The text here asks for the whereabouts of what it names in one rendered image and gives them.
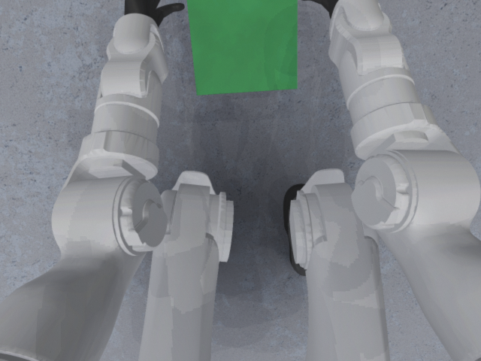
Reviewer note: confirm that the right robot thigh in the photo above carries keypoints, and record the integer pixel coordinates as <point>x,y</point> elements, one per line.
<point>347,316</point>

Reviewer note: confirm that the robot left hand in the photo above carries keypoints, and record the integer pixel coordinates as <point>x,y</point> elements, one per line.
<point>149,8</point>

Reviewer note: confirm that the carton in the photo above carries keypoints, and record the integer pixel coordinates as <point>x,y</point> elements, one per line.
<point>241,46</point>

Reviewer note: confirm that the left robot forearm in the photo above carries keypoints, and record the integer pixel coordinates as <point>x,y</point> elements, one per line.
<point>128,106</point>

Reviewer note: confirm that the left robot thigh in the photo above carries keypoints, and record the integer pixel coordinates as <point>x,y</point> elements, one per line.
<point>179,315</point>

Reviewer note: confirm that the robot right hand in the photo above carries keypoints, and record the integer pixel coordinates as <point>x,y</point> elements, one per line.
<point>327,4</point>

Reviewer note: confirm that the robot thigh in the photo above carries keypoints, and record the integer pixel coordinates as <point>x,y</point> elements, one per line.
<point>347,316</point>
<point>179,315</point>

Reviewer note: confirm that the robot right upper arm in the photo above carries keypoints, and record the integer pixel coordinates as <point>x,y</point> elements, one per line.
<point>421,203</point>

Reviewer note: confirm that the right robot forearm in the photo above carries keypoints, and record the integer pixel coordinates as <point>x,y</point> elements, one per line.
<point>377,85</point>

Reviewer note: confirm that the robot left upper arm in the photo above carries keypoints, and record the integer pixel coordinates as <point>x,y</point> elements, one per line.
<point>104,228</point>

